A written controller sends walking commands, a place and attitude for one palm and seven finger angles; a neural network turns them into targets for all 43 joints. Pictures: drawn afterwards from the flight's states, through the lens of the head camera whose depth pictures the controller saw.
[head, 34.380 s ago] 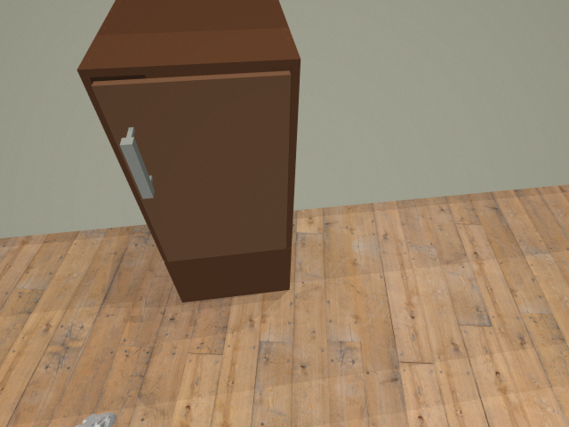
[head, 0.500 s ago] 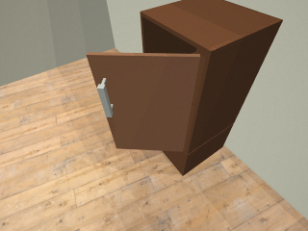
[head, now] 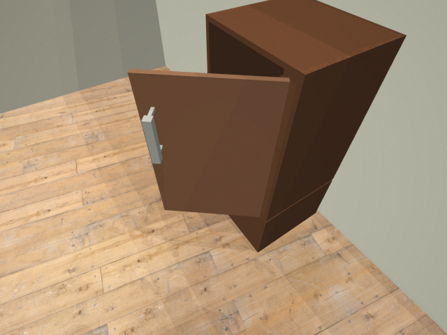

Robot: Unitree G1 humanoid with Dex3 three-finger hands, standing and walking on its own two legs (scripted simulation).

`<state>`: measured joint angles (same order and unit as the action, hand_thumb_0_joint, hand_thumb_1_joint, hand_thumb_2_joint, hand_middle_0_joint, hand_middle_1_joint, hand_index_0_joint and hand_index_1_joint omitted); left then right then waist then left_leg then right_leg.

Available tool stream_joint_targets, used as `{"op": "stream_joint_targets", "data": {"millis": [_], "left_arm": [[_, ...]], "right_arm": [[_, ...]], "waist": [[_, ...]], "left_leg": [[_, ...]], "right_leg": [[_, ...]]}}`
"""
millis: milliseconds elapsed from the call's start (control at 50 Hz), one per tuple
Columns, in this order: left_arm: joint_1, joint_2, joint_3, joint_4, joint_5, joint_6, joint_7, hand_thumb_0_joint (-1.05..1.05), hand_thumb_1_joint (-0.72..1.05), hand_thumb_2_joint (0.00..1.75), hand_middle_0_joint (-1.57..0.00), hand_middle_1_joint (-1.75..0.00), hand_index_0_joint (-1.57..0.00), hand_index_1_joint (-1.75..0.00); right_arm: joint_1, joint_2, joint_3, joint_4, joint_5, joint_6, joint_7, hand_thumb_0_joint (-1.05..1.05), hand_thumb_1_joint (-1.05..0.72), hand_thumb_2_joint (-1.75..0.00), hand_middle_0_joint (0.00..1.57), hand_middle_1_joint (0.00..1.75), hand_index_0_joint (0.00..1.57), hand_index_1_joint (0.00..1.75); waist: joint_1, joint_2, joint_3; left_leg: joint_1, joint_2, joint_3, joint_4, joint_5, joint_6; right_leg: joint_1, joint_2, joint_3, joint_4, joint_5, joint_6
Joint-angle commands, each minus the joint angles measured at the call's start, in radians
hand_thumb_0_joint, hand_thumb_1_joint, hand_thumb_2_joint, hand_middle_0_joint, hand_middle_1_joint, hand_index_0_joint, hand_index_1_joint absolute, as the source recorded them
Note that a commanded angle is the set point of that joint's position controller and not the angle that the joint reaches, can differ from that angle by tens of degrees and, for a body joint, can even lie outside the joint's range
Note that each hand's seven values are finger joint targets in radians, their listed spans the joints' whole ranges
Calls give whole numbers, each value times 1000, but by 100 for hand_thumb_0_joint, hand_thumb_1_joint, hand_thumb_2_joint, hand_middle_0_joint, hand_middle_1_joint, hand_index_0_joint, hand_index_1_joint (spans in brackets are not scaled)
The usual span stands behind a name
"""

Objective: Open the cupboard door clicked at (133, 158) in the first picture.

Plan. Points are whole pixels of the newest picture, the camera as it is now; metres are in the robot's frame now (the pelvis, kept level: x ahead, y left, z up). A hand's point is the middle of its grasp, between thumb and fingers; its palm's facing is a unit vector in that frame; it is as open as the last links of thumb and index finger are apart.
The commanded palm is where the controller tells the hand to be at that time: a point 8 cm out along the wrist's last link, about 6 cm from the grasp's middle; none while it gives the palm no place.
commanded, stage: shuffle to correct the standing spot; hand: left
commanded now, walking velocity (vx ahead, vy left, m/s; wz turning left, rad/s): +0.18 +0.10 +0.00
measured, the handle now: (154, 135) +0.60 +0.23 -0.02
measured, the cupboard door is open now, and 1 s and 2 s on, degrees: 52 52 52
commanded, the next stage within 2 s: come to a stop and stand still in 0.06 s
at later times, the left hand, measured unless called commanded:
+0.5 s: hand out of the picture +0.13 +0.19 -0.17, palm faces -0.03 -0.97 -0.25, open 7.4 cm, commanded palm none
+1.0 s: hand out of the picture +0.06 +0.21 -0.16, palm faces +0.00 -0.97 -0.25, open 7.4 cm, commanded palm none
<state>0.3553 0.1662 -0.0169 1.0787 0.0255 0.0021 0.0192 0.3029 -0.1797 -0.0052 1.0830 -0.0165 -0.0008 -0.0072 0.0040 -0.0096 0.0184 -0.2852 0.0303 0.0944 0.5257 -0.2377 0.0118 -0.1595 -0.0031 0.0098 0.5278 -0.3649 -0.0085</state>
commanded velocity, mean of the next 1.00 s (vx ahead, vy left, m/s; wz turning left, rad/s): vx -0.03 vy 0.01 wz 0.00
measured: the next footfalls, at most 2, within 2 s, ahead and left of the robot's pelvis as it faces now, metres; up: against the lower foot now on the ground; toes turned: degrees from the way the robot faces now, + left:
right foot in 0.36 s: +0.08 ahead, -0.10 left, +0.00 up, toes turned -4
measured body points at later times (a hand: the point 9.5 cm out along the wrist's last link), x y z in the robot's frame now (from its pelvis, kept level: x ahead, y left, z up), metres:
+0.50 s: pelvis +0.07 +0.00 +0.00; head +0.11 -0.01 +0.44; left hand +0.13 +0.24 -0.15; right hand +0.07 -0.22 -0.17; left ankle +0.03 +0.12 -0.73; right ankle +0.05 -0.09 -0.73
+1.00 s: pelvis +0.02 +0.02 +0.00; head +0.02 +0.01 +0.45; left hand +0.06 +0.27 -0.14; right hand +0.09 -0.21 -0.15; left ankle +0.05 +0.12 -0.73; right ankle +0.04 -0.09 -0.73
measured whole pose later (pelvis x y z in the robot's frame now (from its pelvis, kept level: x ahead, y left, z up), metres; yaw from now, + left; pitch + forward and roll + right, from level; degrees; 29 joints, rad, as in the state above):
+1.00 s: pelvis +0.02 +0.02 +0.00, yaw -1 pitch -2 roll +0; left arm 0.28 0.18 0.00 1.00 0.03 0.02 0.03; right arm 0.23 -0.18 -0.02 0.94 -0.02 0.01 -0.01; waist 0.00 0.03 0.02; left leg -0.25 0.00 0.08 0.53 -0.25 0.03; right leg -0.24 -0.04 -0.07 0.55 -0.27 -0.01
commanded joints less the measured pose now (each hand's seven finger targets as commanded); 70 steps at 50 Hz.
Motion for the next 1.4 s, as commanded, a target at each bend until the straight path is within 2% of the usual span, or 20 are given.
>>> {"op": "stream_joint_targets", "data": {"millis": [0,100,160,200,240,300,360,440,500,540,580,620,660,680,700,740,820,880,980,1380], "left_arm": [[65,154,44,-31,-2,-16,7,0,90,90,-20,-30,-20,-30],[70,140,55,-28,2,-24,5,0,90,90,-20,-30,-20,-30],[21,66,41,-48,1,-31,5,0,90,90,-20,-30,-20,-30],[-50,61,35,-72,-1,-35,16,0,90,90,-20,-30,-20,-30],[-33,29,36,-57,-14,-28,20,0,90,90,-20,-30,-20,-30],[52,67,45,-25,-10,-26,17,0,90,90,-20,-30,-20,-30],[43,127,51,-36,-8,-30,21,0,90,90,-20,-30,-20,-30],[6,144,63,-65,-6,-19,31,0,90,90,-20,-30,-20,-30],[-28,148,68,-83,0,-8,37,0,90,90,-20,-30,-20,-30],[-73,157,72,-110,2,0,37,0,90,90,-20,-30,-20,-30],[-119,152,74,-133,-7,6,32,0,90,90,-20,-30,-20,-30],[-132,97,62,-155,-12,13,30,0,90,90,-20,-30,-20,-30],[-129,89,60,-138,-9,21,27,0,90,90,-20,-30,-20,-30],[9,122,47,-77,-21,10,54,0,90,90,-20,-30,-20,-30],[37,167,60,-82,-1,-21,45,0,90,90,-20,-30,-20,-30],[-74,181,57,-121,-3,-38,37,0,90,90,-20,-30,-20,-30],[-126,126,48,-156,-8,-13,33,0,90,90,-20,-30,-20,-30],[-101,120,40,-142,-3,3,20,0,90,90,-20,-30,-20,-30],[-52,122,40,-136,0,3,12,0,90,90,-20,-30,-20,-30],[-10,107,25,-44,-15,-29,11,0,90,90,-20,-30,-20,-30]], "right_arm": [[0,-68,-15,-59,-3,-14,3,0,-90,-90,20,30,20,30],[59,-71,-13,-47,0,-39,0,0,-90,-90,20,30,20,30],[226,-157,-32,2,-7,-51,-22,0,-90,-90,20,30,20,30],[230,-112,-17,5,-3,-55,-34,0,-90,-90,20,30,20,30],[107,-97,-10,-25,-2,-55,-42,0,-90,-90,20,30,20,30],[3,-139,-23,-50,9,-49,-46,0,-90,-90,20,30,20,30],[41,-62,-26,-56,17,-33,-41,0,-90,-90,20,30,20,30],[44,-37,-35,-44,10,-8,-38,0,-90,-90,20,30,20,30],[4,-11,-35,-58,10,3,-35,0,-90,-90,20,30,20,30],[0,-15,-36,-65,9,9,-33,0,-90,-90,20,30,20,30],[43,-37,-38,-52,5,4,-30,0,-90,-90,20,30,20,30],[15,-94,-43,-64,-5,-3,-30,0,-90,-90,20,30,20,30],[-58,-85,-36,-81,-5,-9,-32,0,-90,-90,20,30,20,30],[-158,-165,-54,-157,16,-11,-29,0,-90,-90,20,30,20,30],[-153,-121,-40,-199,12,-15,-19,0,-90,-90,20,30,20,30],[-15,-41,-37,-187,13,-7,-16,0,-90,-90,20,30,20,30],[-16,-108,-42,-179,-1,-13,-15,0,-90,-90,20,30,20,30],[-78,-115,-36,-206,-2,-4,-12,0,-90,-90,20,30,20,30],[-46,-130,-39,-198,-8,0,-6,0,-90,-90,20,30,20,30],[60,-67,0,-39,3,-29,-12,0,-90,-90,20,30,20,30]], "waist": [[10,-106,150],[-8,-31,111],[-60,297,27],[-54,181,32],[-7,115,25],[49,61,-33],[15,-64,-75],[15,-167,-97],[22,-192,-71],[10,-163,-49],[-17,-52,-66],[0,174,-48],[19,233,13],[58,271,-14],[55,131,-65],[-27,-88,-160],[-20,78,-64],[-3,67,108],[-5,24,112],[-4,8,47]], "left_leg": [[-58,1,-11,48,-158,12],[38,18,-20,4,2,28],[311,257,-330,-161,310,190],[309,317,-336,-142,729,258],[200,272,-206,-112,882,216],[149,179,-99,-41,721,114],[19,70,-48,-10,231,14],[11,31,-16,93,155,-13],[-72,3,-18,140,-186,-23],[-38,9,-26,73,-163,-26],[120,51,-54,-45,224,-11],[114,197,-177,-114,501,77],[24,223,-205,-178,467,131],[58,221,-148,84,629,70],[42,109,-81,199,513,25],[-27,16,-62,114,-128,-20],[77,113,-146,-51,250,31],[-74,100,-192,-186,-122,41],[-102,80,-200,-253,-315,38],[13,56,-130,-190,-6,15]], "right_leg": [[-169,-164,229,-260,-264,-105],[-142,-124,122,-111,37,-92],[-374,24,-106,327,-165,-31],[-430,-46,-29,467,-253,-30],[-282,-81,-18,306,-185,-13],[-63,-53,-71,-39,211,5],[38,-217,92,26,791,-83],[66,-240,75,40,1009,-116],[98,-291,111,6,1061,-176],[41,-280,107,2,931,-173],[-74,-200,54,37,654,-102],[-121,-63,-52,100,212,-10],[-94,-47,-45,148,-42,-4],[-132,-117,55,-20,133,-31],[-22,-154,56,-95,572,-45],[88,-287,141,-25,862,-139],[-83,-89,-9,-5,224,-37],[-125,-66,-6,-69,17,-27],[-145,-67,1,-101,-67,-23],[-93,-118,36,-181,53,-35]]}}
